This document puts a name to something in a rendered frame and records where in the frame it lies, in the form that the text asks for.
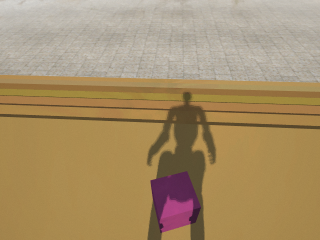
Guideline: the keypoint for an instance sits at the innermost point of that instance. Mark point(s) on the carton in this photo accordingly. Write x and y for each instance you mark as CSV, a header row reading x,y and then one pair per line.
x,y
175,201

